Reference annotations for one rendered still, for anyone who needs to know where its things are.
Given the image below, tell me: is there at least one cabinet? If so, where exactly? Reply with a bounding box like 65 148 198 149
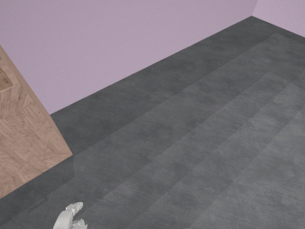
0 45 72 198

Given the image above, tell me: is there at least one robot left hand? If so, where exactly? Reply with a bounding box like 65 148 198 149
52 201 88 229

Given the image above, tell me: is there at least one drawer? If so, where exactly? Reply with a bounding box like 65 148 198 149
0 67 13 92

